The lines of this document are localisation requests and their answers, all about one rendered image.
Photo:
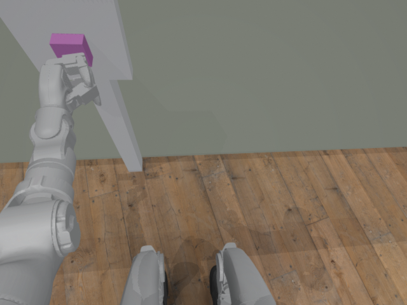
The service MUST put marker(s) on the robot right thigh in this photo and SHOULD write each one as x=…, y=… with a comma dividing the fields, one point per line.
x=246, y=285

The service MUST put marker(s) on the robot left thigh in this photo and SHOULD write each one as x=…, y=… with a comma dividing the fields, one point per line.
x=146, y=273

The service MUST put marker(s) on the button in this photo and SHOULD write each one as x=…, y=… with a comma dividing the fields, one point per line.
x=64, y=44

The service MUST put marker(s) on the robot left upper arm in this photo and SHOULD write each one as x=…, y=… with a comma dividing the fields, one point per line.
x=34, y=239

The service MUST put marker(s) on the robot thigh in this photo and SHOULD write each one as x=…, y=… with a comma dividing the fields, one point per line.
x=246, y=285
x=146, y=273

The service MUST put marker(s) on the left robot forearm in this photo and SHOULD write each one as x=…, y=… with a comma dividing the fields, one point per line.
x=50, y=173

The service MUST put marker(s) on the robot left hand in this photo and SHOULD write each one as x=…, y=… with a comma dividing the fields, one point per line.
x=54, y=85

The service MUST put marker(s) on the panel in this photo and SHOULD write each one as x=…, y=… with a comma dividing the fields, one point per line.
x=32, y=23

